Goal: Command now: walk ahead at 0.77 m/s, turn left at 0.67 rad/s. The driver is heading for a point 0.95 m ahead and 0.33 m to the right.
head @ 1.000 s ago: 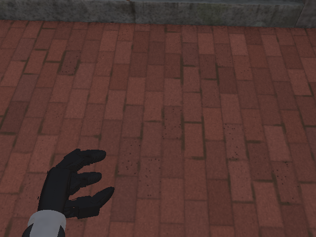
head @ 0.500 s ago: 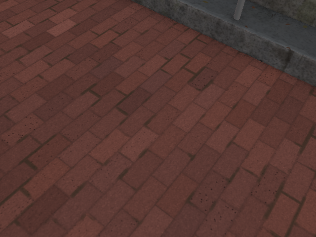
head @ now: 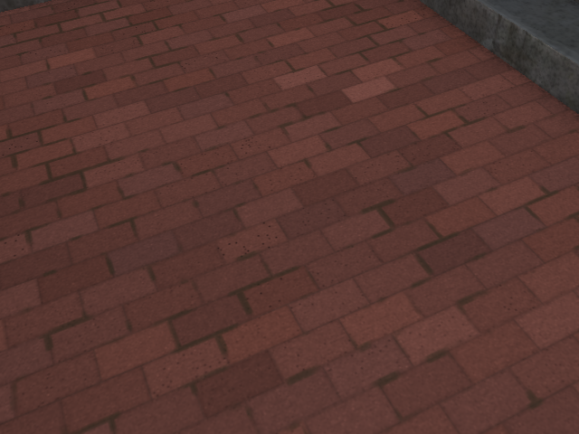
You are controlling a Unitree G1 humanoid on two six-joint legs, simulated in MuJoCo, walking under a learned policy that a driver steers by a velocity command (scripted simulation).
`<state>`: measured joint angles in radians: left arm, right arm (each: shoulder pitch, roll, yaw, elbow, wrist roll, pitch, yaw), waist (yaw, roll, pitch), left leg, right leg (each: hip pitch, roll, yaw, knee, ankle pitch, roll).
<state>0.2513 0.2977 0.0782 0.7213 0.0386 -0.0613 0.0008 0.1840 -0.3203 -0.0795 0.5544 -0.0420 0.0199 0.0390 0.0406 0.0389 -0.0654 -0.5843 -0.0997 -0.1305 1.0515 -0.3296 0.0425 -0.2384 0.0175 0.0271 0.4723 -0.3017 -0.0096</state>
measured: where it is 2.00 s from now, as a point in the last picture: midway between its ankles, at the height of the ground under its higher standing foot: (438, 218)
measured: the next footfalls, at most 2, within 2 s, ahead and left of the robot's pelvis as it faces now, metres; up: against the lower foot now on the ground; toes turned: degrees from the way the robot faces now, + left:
left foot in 0.30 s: +0.29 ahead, +0.19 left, +0.00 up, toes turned +1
right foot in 0.74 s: +0.70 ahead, -0.05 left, +0.00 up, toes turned -25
